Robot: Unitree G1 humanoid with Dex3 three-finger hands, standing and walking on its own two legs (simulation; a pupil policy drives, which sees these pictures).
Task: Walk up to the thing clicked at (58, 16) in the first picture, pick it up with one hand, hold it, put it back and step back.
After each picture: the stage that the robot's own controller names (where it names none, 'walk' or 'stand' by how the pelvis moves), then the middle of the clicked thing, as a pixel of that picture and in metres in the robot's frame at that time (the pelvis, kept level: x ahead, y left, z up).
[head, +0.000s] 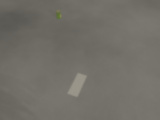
stand; (58, 14) +2.02 +0.34 -0.72
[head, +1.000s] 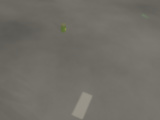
walk; (63, 27) +1.90 +0.17 -0.70
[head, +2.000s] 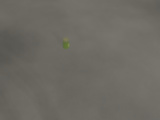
walk; (65, 43) +1.28 +0.11 -0.71
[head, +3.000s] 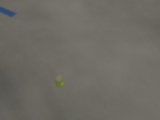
walk; (59, 81) +0.80 +0.16 -0.72
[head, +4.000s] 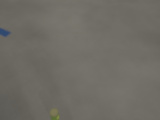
walk; (54, 115) +0.53 +0.19 -0.71
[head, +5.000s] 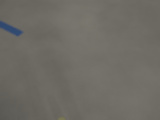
stand; out of the picture +0.43 +0.18 -0.70
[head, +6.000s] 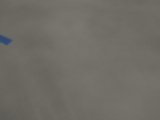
stand; out of the picture +0.38 +0.20 -0.72
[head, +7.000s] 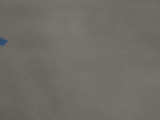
stand; out of the picture +0.38 +0.21 -0.73
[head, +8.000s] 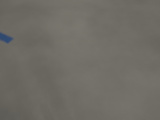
stand; out of the picture +0.39 +0.19 -0.73
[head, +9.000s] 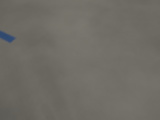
stand; out of the picture +0.39 +0.19 -0.73
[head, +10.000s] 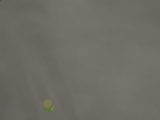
go down; (48, 105) +0.42 +0.18 -0.65
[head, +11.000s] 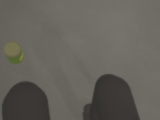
go down; (14, 53) +0.47 +0.23 -0.29
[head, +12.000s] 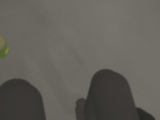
close in; out of the picture +0.47 +0.24 -0.27
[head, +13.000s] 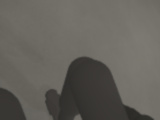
close; out of the picture +0.45 +0.27 -0.23
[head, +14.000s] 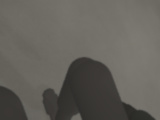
lift; out of the picture +0.44 +0.27 -0.23
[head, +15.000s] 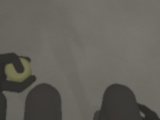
lift; (21, 75) +0.34 +0.22 -0.08
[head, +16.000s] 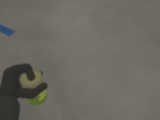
hold; (34, 88) +0.33 +0.17 +0.03
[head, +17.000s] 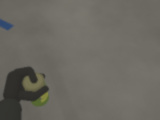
hold; (36, 90) +0.33 +0.17 -0.01
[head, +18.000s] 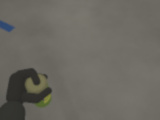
hold; (39, 91) +0.33 +0.16 +0.00
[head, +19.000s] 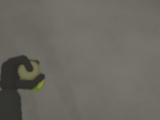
crouch; (32, 77) +0.38 +0.17 -0.06
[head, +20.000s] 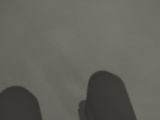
lower; out of the picture +0.50 +0.26 -0.10
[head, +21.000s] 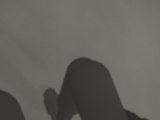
lower; out of the picture +0.45 +0.29 -0.24
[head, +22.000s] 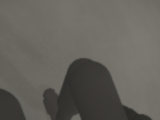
lower; out of the picture +0.45 +0.29 -0.24
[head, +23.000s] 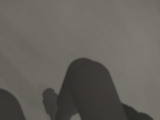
lower; out of the picture +0.45 +0.29 -0.24
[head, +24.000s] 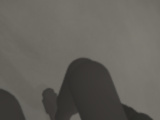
lower; out of the picture +0.45 +0.29 -0.24
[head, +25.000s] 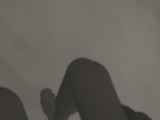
open; out of the picture +0.45 +0.27 -0.24
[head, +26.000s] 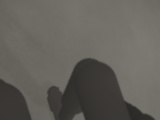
stand; out of the picture +0.45 +0.27 -0.24
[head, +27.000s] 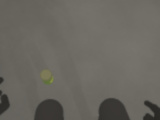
walk; (47, 77) +0.45 +0.18 -0.47
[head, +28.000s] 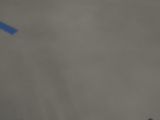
stand; out of the picture +0.40 +0.16 -0.66
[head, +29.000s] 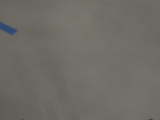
stand; out of the picture +0.40 +0.17 -0.67
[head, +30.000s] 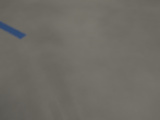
stand; out of the picture +0.41 +0.15 -0.71
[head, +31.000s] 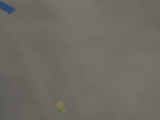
walk; (60, 107) +0.45 +0.12 -0.70
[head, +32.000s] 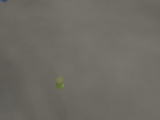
walk; (59, 82) +0.64 +0.13 -0.71
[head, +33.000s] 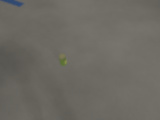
walk; (62, 59) +0.99 +0.28 -0.70
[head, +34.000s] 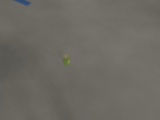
stand; (66, 59) +1.05 +0.17 -0.71
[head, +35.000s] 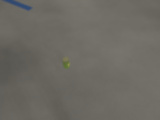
stand; (66, 62) +1.06 +0.18 -0.73
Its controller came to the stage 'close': yes
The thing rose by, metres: 0.70
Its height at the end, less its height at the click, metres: +0.00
